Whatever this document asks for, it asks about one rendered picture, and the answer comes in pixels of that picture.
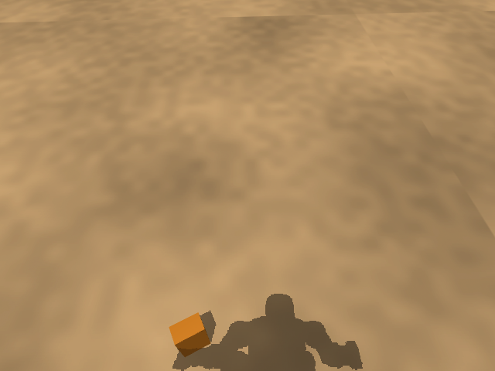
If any carton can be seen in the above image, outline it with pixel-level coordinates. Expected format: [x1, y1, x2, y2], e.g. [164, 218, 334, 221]
[169, 312, 210, 357]

